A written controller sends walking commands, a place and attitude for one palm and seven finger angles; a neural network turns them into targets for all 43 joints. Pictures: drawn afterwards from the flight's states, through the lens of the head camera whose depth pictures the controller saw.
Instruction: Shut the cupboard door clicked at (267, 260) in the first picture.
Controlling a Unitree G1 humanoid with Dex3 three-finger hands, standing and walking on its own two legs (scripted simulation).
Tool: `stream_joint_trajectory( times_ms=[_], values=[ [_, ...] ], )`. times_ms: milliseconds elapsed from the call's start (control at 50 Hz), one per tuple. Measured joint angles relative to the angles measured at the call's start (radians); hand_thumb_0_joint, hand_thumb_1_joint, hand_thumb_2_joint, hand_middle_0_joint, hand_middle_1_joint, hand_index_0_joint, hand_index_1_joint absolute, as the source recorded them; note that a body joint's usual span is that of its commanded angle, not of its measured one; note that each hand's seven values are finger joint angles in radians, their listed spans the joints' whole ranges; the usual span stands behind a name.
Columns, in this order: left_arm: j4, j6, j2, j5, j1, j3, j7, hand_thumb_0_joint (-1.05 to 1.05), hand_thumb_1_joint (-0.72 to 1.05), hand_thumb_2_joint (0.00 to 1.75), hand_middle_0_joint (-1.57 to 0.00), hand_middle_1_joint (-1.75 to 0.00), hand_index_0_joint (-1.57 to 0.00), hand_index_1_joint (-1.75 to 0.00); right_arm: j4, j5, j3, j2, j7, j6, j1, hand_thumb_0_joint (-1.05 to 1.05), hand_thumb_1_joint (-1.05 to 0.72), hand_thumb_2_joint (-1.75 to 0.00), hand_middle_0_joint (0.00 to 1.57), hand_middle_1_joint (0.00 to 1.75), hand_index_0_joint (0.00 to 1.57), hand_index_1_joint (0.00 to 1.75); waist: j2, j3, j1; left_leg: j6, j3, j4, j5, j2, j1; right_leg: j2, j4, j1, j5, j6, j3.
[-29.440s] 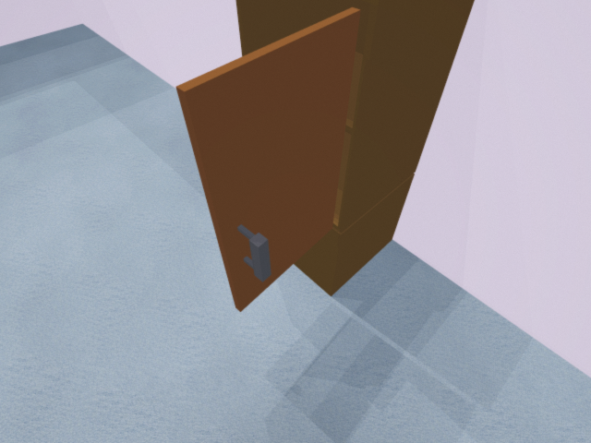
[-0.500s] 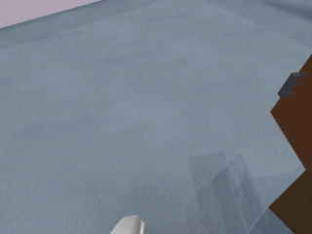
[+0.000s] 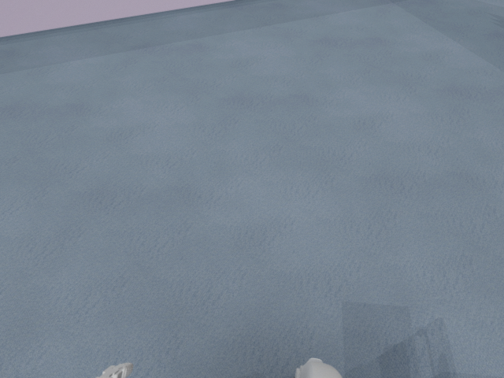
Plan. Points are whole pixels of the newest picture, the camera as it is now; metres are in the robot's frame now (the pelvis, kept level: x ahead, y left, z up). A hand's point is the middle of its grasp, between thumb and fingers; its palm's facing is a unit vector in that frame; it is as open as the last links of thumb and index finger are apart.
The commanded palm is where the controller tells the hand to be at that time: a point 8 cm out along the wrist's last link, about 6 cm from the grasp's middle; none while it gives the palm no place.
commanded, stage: walk to a spot facing it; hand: left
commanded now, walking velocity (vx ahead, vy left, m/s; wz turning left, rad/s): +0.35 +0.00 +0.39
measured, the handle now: out of the picture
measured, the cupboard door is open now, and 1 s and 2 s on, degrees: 62 62 62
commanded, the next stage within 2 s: turn to face it in 0.54 s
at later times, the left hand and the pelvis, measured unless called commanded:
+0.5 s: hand out of the picture +0.09 +0.17 -0.18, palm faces +0.37 -0.91 -0.17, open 7.3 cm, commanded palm none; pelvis +0.20 +0.02 -0.01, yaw +17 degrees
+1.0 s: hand (152, 254) +0.38 +0.25 -0.17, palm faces +0.23 -0.95 -0.21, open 7.3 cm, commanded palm none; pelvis +0.35 +0.06 -0.01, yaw +11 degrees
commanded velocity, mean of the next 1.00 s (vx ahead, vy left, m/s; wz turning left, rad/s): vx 0.18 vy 0.00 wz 0.04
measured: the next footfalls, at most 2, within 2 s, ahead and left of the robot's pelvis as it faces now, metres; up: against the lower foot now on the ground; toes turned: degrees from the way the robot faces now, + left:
right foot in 0.06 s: +0.15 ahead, -0.13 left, +0.00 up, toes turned -6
left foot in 0.52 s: +0.32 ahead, +0.17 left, +0.00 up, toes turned +24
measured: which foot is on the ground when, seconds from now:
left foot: down 0.00-0.06, up 0.08-0.50, down 0.52-0.94, up 0.96-1.00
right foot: up 0.00-0.04, down 0.06-0.52, up 0.54-0.90, down 0.92-1.00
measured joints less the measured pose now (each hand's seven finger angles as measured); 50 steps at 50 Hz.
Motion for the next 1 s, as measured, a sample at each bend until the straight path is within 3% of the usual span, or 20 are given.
stream_joint_trajectory(
  times_ms=[60, 100, 140, 200, 260, 360, 440, 500, 540, 580, 640, 740, 860, 920, 940, 1000],
  values=[
    [-0.025, -0.027, 0.000, 0.003, -0.004, -0.005, -0.005, 0.00, 0.91, 0.90, -0.20, -0.30, -0.20, -0.30, 0.026, 0.005, -0.005, 0.003, 0.003, 0.010, 0.040, 0.01, -0.90, -0.90, 0.20, 0.30, 0.21, 0.30, 0.006, -0.017, -0.006, -0.001, -0.022, 0.091, -0.090, -0.002, 0.005, 0.023, -0.155, 0.085, 0.022, -0.010, -0.016],
    [-0.027, -0.049, -0.016, 0.007, -0.010, -0.009, 0.006, 0.00, 0.91, 0.90, -0.20, -0.30, -0.20, -0.30, 0.046, 0.011, -0.014, -0.007, 0.006, 0.025, 0.036, 0.01, -0.90, -0.90, 0.20, 0.30, 0.20, 0.30, 0.029, -0.011, -0.001, 0.023, -0.050, 0.348, -0.200, -0.003, -0.079, 0.030, -0.105, 0.089, 0.021, -0.063, -0.041],
    [-0.021, -0.054, -0.035, 0.006, 0.004, -0.016, 0.019, 0.00, 0.91, 0.90, -0.20, -0.30, -0.20, -0.30, 0.057, 0.007, -0.023, -0.016, 0.008, 0.034, 0.018, 0.01, -0.90, -0.90, 0.20, 0.30, 0.20, 0.30, 0.040, -0.010, 0.000, 0.034, -0.054, 0.605, -0.165, -0.008, -0.187, 0.030, -0.109, 0.124, 0.001, -0.089, -0.068],
    [0.010, -0.056, -0.062, 0.006, 0.046, -0.020, 0.035, 0.00, 0.91, 0.90, -0.20, -0.30, -0.20, -0.30, 0.051, 0.003, -0.033, -0.024, 0.015, 0.031, -0.013, 0.01, -0.91, -0.90, 0.20, 0.30, 0.20, 0.30, 0.040, -0.022, -0.007, 0.024, -0.028, 0.749, -0.032, 0.023, -0.311, 0.033, -0.204, 0.206, 0.011, -0.088, -0.107],
    [0.048, -0.063, -0.078, 0.004, 0.090, -0.015, 0.049, 0.00, 0.92, 0.90, -0.20, -0.30, -0.20, -0.30, 0.030, 0.003, -0.037, -0.020, 0.021, 0.033, -0.043, 0.01, -0.91, -0.90, 0.20, 0.30, 0.20, 0.30, 0.025, -0.033, -0.011, 0.004, -0.005, 0.708, 0.032, 0.057, -0.388, 0.033, -0.301, 0.285, 0.019, -0.084, -0.151],
    [0.098, -0.074, -0.073, 0.003, 0.148, -0.018, 0.047, 0.00, 0.93, 0.90, -0.20, -0.30, -0.20, -0.30, -0.006, 0.004, -0.033, -0.015, 0.036, 0.037, -0.111, 0.01, -0.91, -0.90, 0.19, 0.30, 0.20, 0.30, 0.003, -0.009, 0.011, -0.004, 0.035, 0.468, 0.070, 0.084, -0.429, 0.026, -0.385, 0.395, -0.002, -0.063, -0.225],
    [0.124, -0.068, -0.067, 0.003, 0.192, -0.022, 0.044, 0.00, 0.92, 0.90, -0.20, -0.30, -0.20, -0.30, -0.035, 0.003, -0.023, -0.021, 0.048, 0.035, -0.183, 0.01, -0.91, -0.90, 0.19, 0.30, 0.20, 0.30, -0.008, 0.030, 0.047, 0.019, 0.072, 0.288, 0.065, 0.077, -0.399, 0.009, -0.365, 0.461, -0.066, -0.029, -0.271],
    [0.142, -0.055, -0.055, -0.001, 0.234, -0.021, 0.039, 0.00, 0.91, 0.90, -0.20, -0.30, -0.20, -0.30, -0.069, 0.001, -0.016, -0.026, 0.049, 0.017, -0.222, 0.01, -0.91, -0.90, 0.19, 0.30, 0.20, 0.30, -0.029, 0.045, 0.060, 0.048, 0.106, 0.183, 0.056, 0.041, -0.327, -0.042, -0.257, 0.480, -0.156, 0.006, -0.285],
    [0.149, -0.032, -0.056, -0.007, 0.260, -0.021, 0.030, 0.00, 0.91, 0.90, -0.20, -0.30, -0.20, -0.30, -0.101, -0.003, -0.015, -0.044, 0.042, -0.008, -0.230, 0.01, -0.91, -0.90, 0.19, 0.30, 0.20, 0.30, -0.005, 0.035, 0.051, 0.083, 0.094, 0.162, 0.149, 0.038, -0.302, -0.066, 0.004, 0.393, -0.228, 0.005, -0.237],
    [0.145, -0.003, -0.036, -0.009, 0.225, -0.020, 0.031, 0.01, 0.91, 0.90, -0.20, -0.30, -0.20, -0.30, -0.109, 0.001, -0.012, -0.042, 0.023, -0.021, -0.234, 0.01, -0.91, -0.90, 0.20, 0.30, 0.20, 0.30, -0.016, 0.051, 0.053, 0.085, 0.093, 0.237, 0.110, 0.022, -0.309, -0.051, 0.297, 0.255, -0.253, -0.011, -0.099],
    [0.116, 0.006, -0.015, -0.002, 0.150, -0.009, 0.035, 0.01, 0.91, 0.90, -0.20, -0.30, -0.20, -0.30, -0.100, 0.003, 0.000, -0.035, 0.003, -0.018, -0.207, 0.00, -0.91, -0.90, 0.20, 0.30, 0.20, 0.30, -0.021, 0.046, 0.057, 0.075, 0.085, 0.199, 0.071, 0.000, -0.262, -0.031, 0.455, 0.084, -0.186, -0.019, -0.011],
    [0.052, -0.004, -0.012, 0.001, 0.051, -0.012, 0.038, 0.01, 0.91, 0.90, -0.19, -0.30, -0.20, -0.30, -0.039, 0.004, 0.016, -0.003, -0.015, -0.010, -0.140, 0.00, -0.91, -0.90, 0.20, 0.30, 0.20, 0.30, -0.011, 0.012, 0.049, 0.071, 0.067, 0.062, 0.099, -0.020, -0.155, -0.017, 0.297, -0.041, -0.069, -0.023, 0.034],
    [0.038, 0.012, -0.039, -0.001, 0.014, -0.025, 0.035, 0.00, 0.91, 0.90, -0.19, -0.30, -0.20, -0.30, 0.016, 0.005, 0.006, 0.001, -0.022, 0.008, -0.087, 0.00, -0.93, -0.90, 0.20, 0.30, 0.21, 0.30, 0.004, -0.019, 0.034, 0.046, 0.105, 0.018, 0.049, 0.001, -0.052, 0.033, 0.007, 0.024, 0.029, -0.027, 0.023],
    [0.030, 0.010, -0.044, 0.000, 0.031, -0.026, 0.027, 0.00, 0.91, 0.90, -0.19, -0.30, -0.20, -0.30, 0.026, 0.008, 0.002, 0.003, -0.021, 0.024, -0.069, 0.00, -0.92, -0.90, 0.20, 0.30, 0.21, 0.30, 0.002, -0.027, 0.031, 0.022, 0.144, 0.104, -0.036, 0.024, -0.046, 0.062, -0.135, 0.117, 0.105, -0.040, 0.012],
    [0.032, 0.005, -0.046, 0.002, 0.036, -0.026, 0.027, 0.00, 0.91, 0.90, -0.19, -0.30, -0.20, -0.30, 0.026, 0.011, -0.001, 0.000, -0.019, 0.030, -0.068, 0.00, -0.92, -0.90, 0.20, 0.30, 0.21, 0.30, 0.005, -0.031, 0.033, 0.013, 0.153, 0.156, -0.072, 0.036, -0.064, 0.074, -0.146, 0.126, 0.049, -0.058, 0.021],
    [0.045, 0.002, -0.071, -0.001, 0.025, -0.032, 0.034, 0.00, 0.91, 0.90, -0.20, -0.30, -0.20, -0.30, 0.023, 0.017, -0.011, -0.019, -0.026, 0.052, -0.097, 0.01, -0.91, -0.90, 0.20, 0.30, 0.20, 0.30, 0.038, -0.003, 0.022, -0.018, 0.069, 0.427, -0.230, 0.032, -0.173, 0.113, -0.129, 0.118, 0.008, -0.097, 0.032]
  ],
)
